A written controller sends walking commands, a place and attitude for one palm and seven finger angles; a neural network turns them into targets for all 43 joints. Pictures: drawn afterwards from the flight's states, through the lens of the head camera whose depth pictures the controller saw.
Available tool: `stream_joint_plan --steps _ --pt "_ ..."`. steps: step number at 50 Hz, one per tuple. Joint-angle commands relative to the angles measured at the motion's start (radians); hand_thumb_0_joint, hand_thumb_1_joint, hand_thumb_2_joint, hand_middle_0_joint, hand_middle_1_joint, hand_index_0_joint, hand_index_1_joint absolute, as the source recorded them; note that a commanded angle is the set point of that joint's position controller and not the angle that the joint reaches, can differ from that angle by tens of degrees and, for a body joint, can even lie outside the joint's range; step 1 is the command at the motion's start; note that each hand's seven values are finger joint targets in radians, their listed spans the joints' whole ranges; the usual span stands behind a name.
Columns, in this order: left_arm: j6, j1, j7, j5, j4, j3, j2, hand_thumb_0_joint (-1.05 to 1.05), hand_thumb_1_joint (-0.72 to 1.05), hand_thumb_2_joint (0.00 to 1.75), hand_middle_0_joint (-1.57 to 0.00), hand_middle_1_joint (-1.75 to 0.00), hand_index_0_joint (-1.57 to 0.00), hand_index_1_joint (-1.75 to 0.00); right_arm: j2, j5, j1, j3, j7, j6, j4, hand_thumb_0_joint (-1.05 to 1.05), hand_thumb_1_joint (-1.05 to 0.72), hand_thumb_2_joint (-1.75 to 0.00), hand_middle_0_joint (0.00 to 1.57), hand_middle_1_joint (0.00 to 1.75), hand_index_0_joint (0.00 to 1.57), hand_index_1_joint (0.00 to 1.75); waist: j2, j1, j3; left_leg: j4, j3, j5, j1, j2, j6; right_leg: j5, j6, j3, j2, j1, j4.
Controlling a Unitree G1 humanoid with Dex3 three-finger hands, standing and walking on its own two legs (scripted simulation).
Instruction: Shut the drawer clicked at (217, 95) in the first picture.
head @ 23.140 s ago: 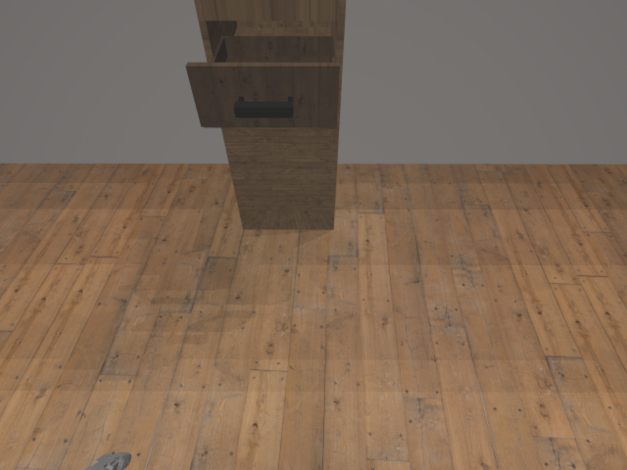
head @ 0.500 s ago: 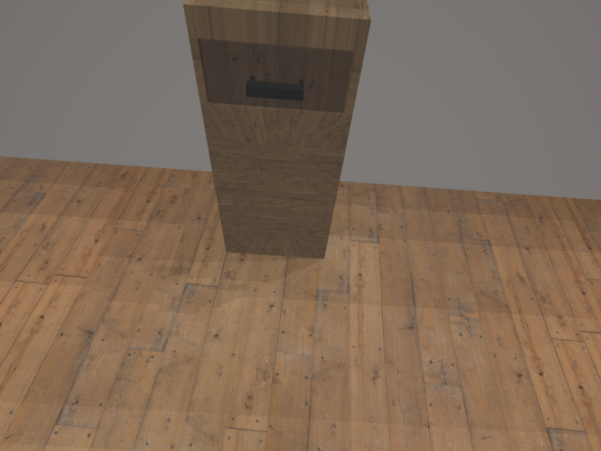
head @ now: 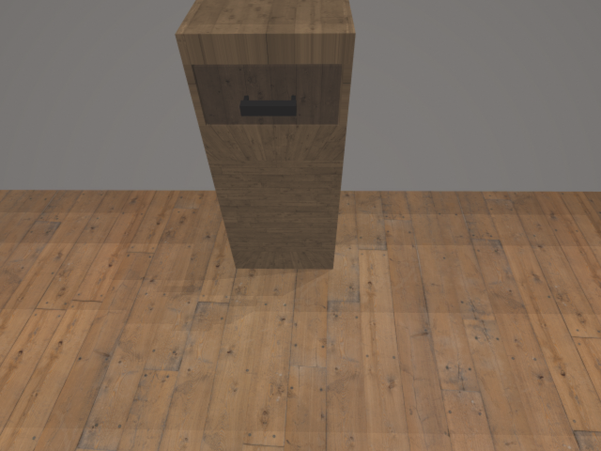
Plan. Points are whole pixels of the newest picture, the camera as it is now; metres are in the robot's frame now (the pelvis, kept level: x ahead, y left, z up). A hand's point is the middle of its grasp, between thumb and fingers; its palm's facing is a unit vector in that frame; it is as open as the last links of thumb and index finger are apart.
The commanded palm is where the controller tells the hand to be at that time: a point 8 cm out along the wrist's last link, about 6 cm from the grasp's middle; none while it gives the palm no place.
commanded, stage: let the arm hang, fingers relaxed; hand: left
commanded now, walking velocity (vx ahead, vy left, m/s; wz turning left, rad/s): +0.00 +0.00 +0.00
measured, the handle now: (269, 103) +0.88 +0.13 +0.00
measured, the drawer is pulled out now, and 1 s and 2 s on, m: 0.00 0.00 0.00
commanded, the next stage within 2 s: look to check the result in 0.22 s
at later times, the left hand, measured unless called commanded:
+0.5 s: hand out of the picture +0.01 +0.14 -0.17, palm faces +0.03 -0.98 -0.19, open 7.4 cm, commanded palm none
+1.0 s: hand out of the picture +0.03 +0.15 -0.17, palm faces +0.02 -0.98 -0.20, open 7.4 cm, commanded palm none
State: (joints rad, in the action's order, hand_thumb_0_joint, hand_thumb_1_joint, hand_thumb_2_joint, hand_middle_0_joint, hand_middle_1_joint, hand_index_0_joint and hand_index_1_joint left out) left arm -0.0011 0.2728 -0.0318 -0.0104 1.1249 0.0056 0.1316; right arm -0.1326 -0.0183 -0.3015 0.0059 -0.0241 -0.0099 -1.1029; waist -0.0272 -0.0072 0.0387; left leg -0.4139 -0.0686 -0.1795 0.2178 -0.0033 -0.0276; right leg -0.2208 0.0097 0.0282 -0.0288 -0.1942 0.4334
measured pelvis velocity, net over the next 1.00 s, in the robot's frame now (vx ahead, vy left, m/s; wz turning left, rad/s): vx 0.03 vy -0.02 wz -0.01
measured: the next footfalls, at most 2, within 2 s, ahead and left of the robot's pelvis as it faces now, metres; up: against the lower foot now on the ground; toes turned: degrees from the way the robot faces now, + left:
none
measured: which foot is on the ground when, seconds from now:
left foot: down 0.00-1.00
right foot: down 0.00-1.00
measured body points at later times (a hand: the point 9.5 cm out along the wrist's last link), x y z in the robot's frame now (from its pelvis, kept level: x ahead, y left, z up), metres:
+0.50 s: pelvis +0.02 -0.02 +0.00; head +0.04 -0.03 +0.45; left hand +0.01 +0.20 -0.16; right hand +0.00 -0.23 -0.17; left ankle +0.03 +0.10 -0.74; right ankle +0.01 -0.13 -0.74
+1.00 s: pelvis +0.03 -0.02 +0.00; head +0.05 -0.03 +0.45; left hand +0.03 +0.20 -0.16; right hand +0.01 -0.23 -0.16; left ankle +0.03 +0.10 -0.74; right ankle +0.01 -0.13 -0.74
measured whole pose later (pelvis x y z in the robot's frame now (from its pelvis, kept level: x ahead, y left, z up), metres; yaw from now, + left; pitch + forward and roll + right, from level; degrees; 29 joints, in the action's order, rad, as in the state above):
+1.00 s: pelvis +0.03 -0.02 +0.00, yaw -1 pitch -1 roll +0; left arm 0.01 0.26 -0.04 -0.01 1.15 -0.01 0.13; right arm -0.13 -0.02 -0.27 0.01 -0.04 0.00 -1.14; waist -0.02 -0.01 0.06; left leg -0.39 -0.06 -0.21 0.16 0.03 0.01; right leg -0.24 -0.02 0.03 0.01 -0.13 0.39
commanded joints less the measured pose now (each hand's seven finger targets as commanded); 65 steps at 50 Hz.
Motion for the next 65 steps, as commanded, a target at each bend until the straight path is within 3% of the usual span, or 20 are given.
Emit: stream_joint_plan --steps 1,7,14,22,28,36,54,61,65 --pt "0.009 0.074 -0.007 -0.001 -0.013 -0.030 0.113 0.00 0.90 0.90 -0.20 -0.30 -0.20 -0.30 -0.080 0.003 -0.079 0.019 -0.006 0.011 0.007 0.00 -0.90 -0.90 0.20 0.30 0.20 0.30 0.028 0.001 0.060 0.100 0.111 -0.042 0.001 0.098 -0.010 -0.035 -0.045 -0.057 -0.063 -0.062 -0.099" --pt "0.014 0.068 -0.008 0.001 -0.007 -0.032 0.107 0.00 0.90 0.90 -0.20 -0.30 -0.20 -0.30 -0.069 0.003 -0.079 0.018 -0.010 0.014 -0.005 0.00 -0.90 -0.90 0.20 0.30 0.20 0.30 -0.003 0.001 0.043 0.083 0.101 0.029 -0.022 0.099 -0.006 0.013 -0.048 -0.063 -0.066 -0.041 -0.102" --pt "0.019 0.067 -0.010 0.002 -0.003 -0.033 0.108 0.00 0.90 0.90 -0.20 -0.30 -0.20 -0.30 -0.068 0.005 -0.080 0.021 -0.011 0.012 -0.013 0.00 -0.90 -0.90 0.20 0.30 0.20 0.30 0.043 -0.002 0.030 0.060 0.086 0.071 -0.043 0.099 0.001 0.053 -0.050 -0.060 -0.072 -0.024 -0.113" --pt "0.020 0.069 -0.012 0.003 0.006 -0.031 0.101 0.00 0.90 0.90 -0.20 -0.30 -0.20 -0.30 -0.069 0.005 -0.070 0.020 -0.015 0.012 -0.020 0.00 -0.90 -0.90 0.20 0.30 0.20 0.30 0.011 -0.005 0.037 0.062 0.084 0.087 -0.064 0.105 0.003 0.080 -0.051 -0.067 -0.068 -0.024 -0.117" --pt "0.023 0.074 -0.013 0.002 0.008 -0.035 0.105 0.00 0.90 0.90 -0.20 -0.30 -0.20 -0.30 -0.075 0.007 -0.061 0.023 -0.017 0.014 -0.018 0.00 -0.90 -0.90 0.20 0.30 0.20 0.30 0.022 -0.003 0.024 0.053 0.080 0.119 -0.077 0.106 0.004 0.140 -0.049 -0.065 -0.069 -0.005 -0.114" --pt "0.022 0.068 -0.012 0.003 0.009 -0.031 0.102 0.00 0.90 0.90 -0.20 -0.30 -0.20 -0.30 -0.079 0.005 -0.048 0.022 -0.017 0.010 -0.022 0.00 -0.90 -0.90 0.20 0.30 0.20 0.30 0.023 -0.004 0.058 0.065 0.076 0.078 -0.075 0.107 0.008 0.097 -0.049 -0.074 -0.068 -0.024 -0.134" --pt "0.027 0.044 -0.011 0.002 0.001 -0.041 0.129 0.00 0.90 0.90 -0.20 -0.30 -0.20 -0.30 -0.100 0.005 -0.040 0.025 -0.019 0.019 -0.023 0.00 -0.90 -0.90 0.20 0.30 0.20 0.30 0.020 -0.003 0.007 0.069 0.076 0.144 -0.102 0.116 0.006 0.187 -0.049 -0.069 -0.071 0.025 -0.117" --pt "0.024 0.031 -0.009 0.003 0.001 -0.039 0.130 0.00 0.90 0.90 -0.20 -0.30 -0.20 -0.30 -0.108 0.004 -0.028 0.025 -0.018 0.016 -0.023 0.00 -0.90 -0.90 0.20 0.30 0.20 0.30 0.006 -0.004 0.046 0.083 0.080 0.101 -0.088 0.115 0.007 0.125 -0.049 -0.077 -0.067 0.003 -0.135" --pt "0.025 0.023 -0.008 0.002 -0.001 -0.041 0.140 0.00 0.90 0.90 -0.20 -0.30 -0.20 -0.30 -0.116 0.004 -0.024 0.025 -0.018 0.018 -0.022 0.00 -0.90 -0.90 0.20 0.30 0.20 0.30 0.020 -0.004 0.023 0.084 0.082 0.120 -0.100 0.119 0.006 0.142 -0.049 -0.076 -0.068 0.013 -0.129"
